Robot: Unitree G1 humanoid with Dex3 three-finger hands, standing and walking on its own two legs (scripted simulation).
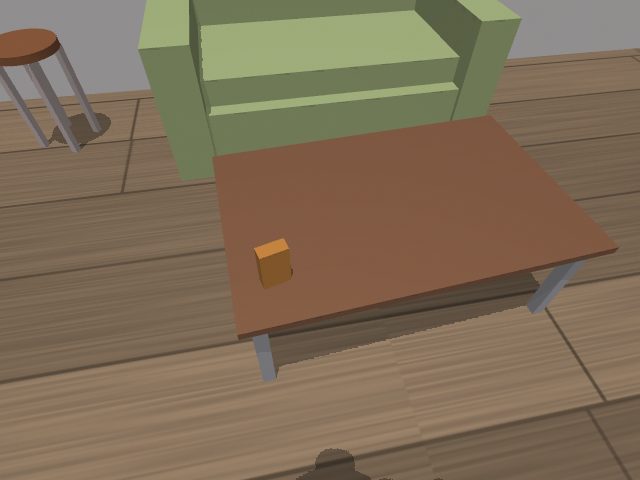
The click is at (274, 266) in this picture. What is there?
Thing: carton on end
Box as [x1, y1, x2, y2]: [254, 238, 290, 289]
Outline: 283,238 254,248 259,278 264,289 290,279 288,247
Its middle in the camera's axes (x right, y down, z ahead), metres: -0.11 +0.07 +0.98
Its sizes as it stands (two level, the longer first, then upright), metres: 0.076 0.036 0.129
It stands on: a support 0.40 m high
